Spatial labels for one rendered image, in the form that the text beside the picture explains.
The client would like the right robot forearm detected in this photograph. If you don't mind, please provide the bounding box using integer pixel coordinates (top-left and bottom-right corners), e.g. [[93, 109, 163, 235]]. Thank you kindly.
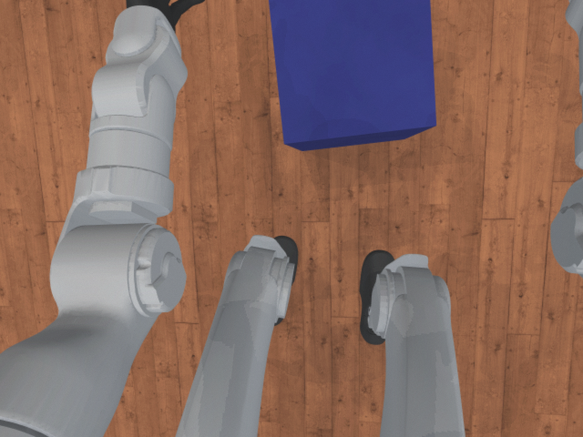
[[565, 0, 583, 169]]

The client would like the carton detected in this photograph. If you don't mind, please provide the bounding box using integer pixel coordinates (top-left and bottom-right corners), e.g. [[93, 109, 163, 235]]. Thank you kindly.
[[269, 0, 436, 151]]

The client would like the robot right upper arm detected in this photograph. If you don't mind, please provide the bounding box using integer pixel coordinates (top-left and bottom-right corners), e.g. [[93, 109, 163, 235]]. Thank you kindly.
[[550, 177, 583, 279]]

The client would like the right robot foot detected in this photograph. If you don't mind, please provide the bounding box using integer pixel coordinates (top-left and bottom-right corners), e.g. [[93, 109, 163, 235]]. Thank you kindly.
[[360, 250, 394, 345]]

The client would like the left robot hand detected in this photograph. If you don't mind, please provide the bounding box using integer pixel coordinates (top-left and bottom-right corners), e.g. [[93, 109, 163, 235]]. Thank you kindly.
[[126, 0, 205, 34]]

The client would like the robot left thigh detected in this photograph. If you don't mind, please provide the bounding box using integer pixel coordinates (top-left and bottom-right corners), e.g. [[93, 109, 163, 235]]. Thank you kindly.
[[175, 246, 294, 437]]

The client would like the robot left upper arm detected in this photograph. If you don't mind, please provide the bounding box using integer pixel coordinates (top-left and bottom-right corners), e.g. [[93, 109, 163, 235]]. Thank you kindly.
[[0, 223, 187, 437]]

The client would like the left robot forearm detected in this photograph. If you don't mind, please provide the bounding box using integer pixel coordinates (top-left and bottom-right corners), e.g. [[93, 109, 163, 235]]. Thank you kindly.
[[50, 5, 188, 297]]

